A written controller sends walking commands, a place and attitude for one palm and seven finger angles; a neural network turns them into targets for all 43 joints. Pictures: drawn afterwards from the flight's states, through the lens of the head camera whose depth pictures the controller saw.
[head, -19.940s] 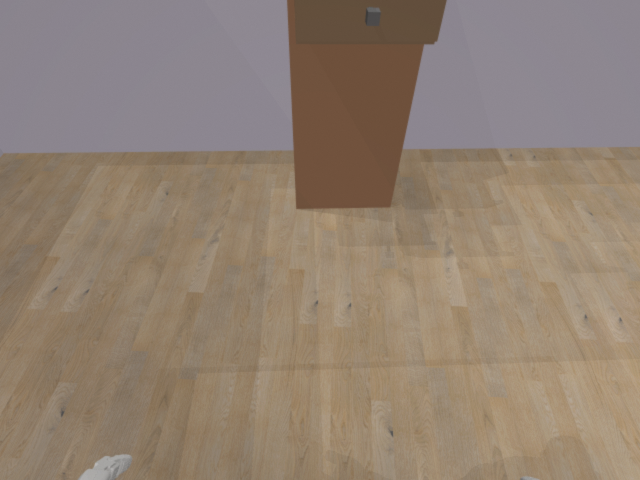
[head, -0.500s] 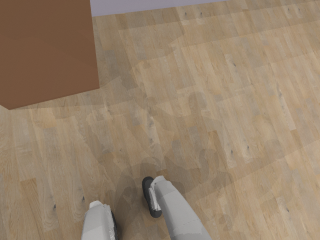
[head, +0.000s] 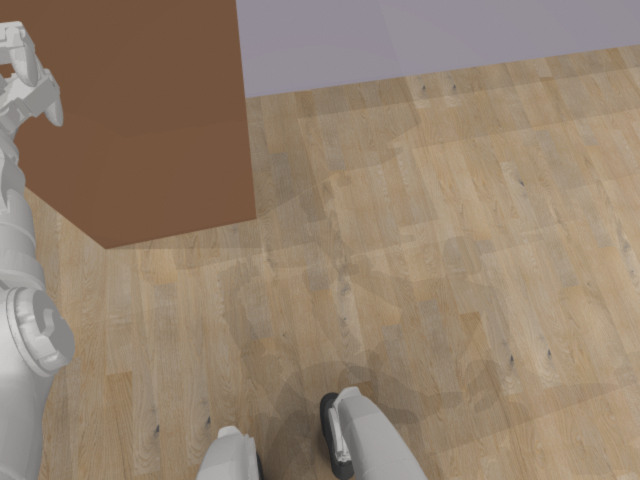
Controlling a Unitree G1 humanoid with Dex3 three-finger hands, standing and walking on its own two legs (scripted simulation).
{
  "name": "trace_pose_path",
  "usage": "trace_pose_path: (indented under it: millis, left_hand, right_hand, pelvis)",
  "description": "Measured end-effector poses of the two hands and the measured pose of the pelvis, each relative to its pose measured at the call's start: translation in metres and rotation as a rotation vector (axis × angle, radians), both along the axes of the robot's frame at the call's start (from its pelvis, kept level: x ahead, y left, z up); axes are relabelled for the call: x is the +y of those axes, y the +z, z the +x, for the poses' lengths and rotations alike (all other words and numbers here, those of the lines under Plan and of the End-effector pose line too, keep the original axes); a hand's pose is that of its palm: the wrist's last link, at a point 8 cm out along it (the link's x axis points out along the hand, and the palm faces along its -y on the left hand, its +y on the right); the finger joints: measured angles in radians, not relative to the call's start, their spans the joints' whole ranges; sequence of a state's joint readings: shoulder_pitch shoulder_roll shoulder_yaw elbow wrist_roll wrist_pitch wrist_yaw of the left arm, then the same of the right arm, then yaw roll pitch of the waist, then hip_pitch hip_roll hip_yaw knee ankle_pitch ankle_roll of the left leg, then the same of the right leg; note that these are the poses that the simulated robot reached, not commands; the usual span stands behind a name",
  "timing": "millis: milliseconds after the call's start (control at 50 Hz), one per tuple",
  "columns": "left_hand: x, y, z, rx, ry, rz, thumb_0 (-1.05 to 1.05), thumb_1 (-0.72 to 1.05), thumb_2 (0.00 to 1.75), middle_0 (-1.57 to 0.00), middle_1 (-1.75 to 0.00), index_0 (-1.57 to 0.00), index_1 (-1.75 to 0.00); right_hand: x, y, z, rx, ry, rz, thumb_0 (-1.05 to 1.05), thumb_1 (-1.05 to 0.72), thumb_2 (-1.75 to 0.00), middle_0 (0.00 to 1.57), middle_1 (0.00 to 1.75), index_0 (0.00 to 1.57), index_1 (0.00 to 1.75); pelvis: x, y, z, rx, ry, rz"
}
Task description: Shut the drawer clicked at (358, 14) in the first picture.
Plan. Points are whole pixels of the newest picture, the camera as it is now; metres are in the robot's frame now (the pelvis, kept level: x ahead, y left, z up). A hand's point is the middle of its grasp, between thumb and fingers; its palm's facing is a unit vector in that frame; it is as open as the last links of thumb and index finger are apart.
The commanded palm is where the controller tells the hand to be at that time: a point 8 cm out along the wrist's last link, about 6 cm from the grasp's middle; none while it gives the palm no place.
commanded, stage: draw the hand back to the body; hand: left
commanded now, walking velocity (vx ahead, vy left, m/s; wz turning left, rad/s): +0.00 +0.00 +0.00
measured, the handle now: out of the picture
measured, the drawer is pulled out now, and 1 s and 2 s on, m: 0.07 0.07 0.07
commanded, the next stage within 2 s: step back with the hand held close in 1.20 s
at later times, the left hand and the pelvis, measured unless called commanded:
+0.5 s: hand out of the picture +0.35 +0.24 +0.14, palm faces +0.21 -0.95 -0.23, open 3.2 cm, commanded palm +0.30 +0.28 +0.17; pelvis +0.00 +0.00 +0.05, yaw +3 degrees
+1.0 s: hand out of the picture +0.19 +0.25 +0.23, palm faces +0.46 -0.80 -0.38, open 3.2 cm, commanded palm +0.12 +0.28 +0.25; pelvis +0.02 -0.01 +0.07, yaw +5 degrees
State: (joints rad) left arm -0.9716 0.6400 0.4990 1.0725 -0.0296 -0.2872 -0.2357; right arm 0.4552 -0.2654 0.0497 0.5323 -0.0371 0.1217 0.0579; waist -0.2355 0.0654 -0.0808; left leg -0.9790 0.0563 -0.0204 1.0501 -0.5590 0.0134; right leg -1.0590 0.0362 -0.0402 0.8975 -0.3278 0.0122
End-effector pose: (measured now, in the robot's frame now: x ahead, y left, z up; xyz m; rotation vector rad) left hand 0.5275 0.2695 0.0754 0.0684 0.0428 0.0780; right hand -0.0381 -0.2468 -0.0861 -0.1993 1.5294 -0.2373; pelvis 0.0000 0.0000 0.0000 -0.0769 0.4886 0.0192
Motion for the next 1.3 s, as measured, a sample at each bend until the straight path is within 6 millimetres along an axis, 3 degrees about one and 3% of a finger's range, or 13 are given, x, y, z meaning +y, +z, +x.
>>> trace_pose_path:
  millis: [140, 240, 360, 540, 680, 840, 1080, 1160, 1300]
  left_hand:
    - [0.016, 0.021, -0.062, -0.018, 0.060, -0.034, 0.01, 0.90, 0.90, -1.40, -1.59, -1.40, -1.60]
    - [0.026, 0.045, -0.102, -0.059, 0.047, -0.014, 0.01, 0.90, 0.90, -1.40, -1.60, -1.40, -1.60]
    - [0.018, 0.061, -0.150, -0.050, -0.006, 0.007, 0.01, 0.90, 0.90, -1.40, -1.60, -1.40, -1.60]
    - [0.020, 0.080, -0.225, -0.009, 0.186, 0.178, 0.01, 0.89, 0.90, -1.40, -1.59, -1.40, -1.60]
    - [0.027, 0.119, -0.281, -0.105, 0.296, 0.234, 0.01, 0.89, 0.90, -1.40, -1.59, -1.40, -1.60]
    - [0.021, 0.138, -0.332, -0.131, 0.339, 0.281, 0.01, 0.89, 0.90, -1.40, -1.59, -1.40, -1.60]
    - [0.011, 0.185, -0.401, -0.197, 0.387, 0.458, 0.01, 0.89, 0.90, -1.41, -1.59, -1.40, -1.60]
    - [0.012, 0.182, -0.408, -0.184, 0.416, 0.455, 0.01, 0.89, 0.90, -1.41, -1.59, -1.41, -1.60]
    - [0.007, 0.164, -0.401, -0.144, 0.415, 0.402, 0.01, 0.89, 0.90, -1.41, -1.59, -1.40, -1.60]
  right_hand:
    - [-0.006, 0.010, 0.036, -0.131, 0.027, 0.025, 0.00, -0.90, -0.90, 0.20, 0.30, 0.20, 0.30]
    - [-0.018, 0.019, 0.076, -0.259, 0.088, -0.008, 0.01, -0.90, -0.90, 0.20, 0.30, 0.20, 0.30]
    - [-0.022, 0.033, 0.131, -0.446, 0.147, -0.028, 0.01, -0.90, -0.90, 0.20, 0.30, 0.20, 0.29]
    - [0.012, 0.062, 0.205, -0.689, 0.212, 0.024, 0.01, -0.90, -0.90, 0.20, 0.30, 0.19, 0.29]
    - [0.045, 0.079, 0.239, -0.813, 0.300, 0.095, 0.01, -0.90, -0.90, 0.20, 0.30, 0.20, 0.30]
    - [0.062, 0.084, 0.254, -0.849, 0.357, 0.146, 0.01, -0.90, -0.90, 0.20, 0.30, 0.20, 0.30]
    - [0.049, 0.083, 0.253, -0.872, 0.361, 0.132, 0.01, -0.90, -0.90, 0.20, 0.30, 0.20, 0.30]
    - [0.045, 0.081, 0.250, -0.868, 0.356, 0.124, 0.01, -0.90, -0.90, 0.20, 0.30, 0.20, 0.30]
    - [0.036, 0.080, 0.237, -0.863, 0.341, 0.102, 0.01, -0.90, -0.90, 0.20, 0.30, 0.20, 0.30]
  pelvis:
    - [-0.007, 0.021, 0.005, -0.086, 0.000, 0.023]
    - [-0.008, 0.030, 0.005, -0.159, 0.024, 0.028]
    - [-0.004, 0.038, 0.004, -0.252, 0.039, 0.041]
    - [-0.002, 0.056, 0.002, -0.388, 0.046, 0.071]
    - [-0.002, 0.067, 0.007, -0.464, 0.064, 0.078]
    - [-0.005, 0.073, 0.013, -0.506, 0.069, 0.084]
    - [-0.010, 0.075, 0.017, -0.533, 0.071, 0.081]
    - [-0.012, 0.075, 0.012, -0.541, 0.071, 0.084]
    - [-0.017, 0.075, 0.007, -0.547, 0.063, 0.088]
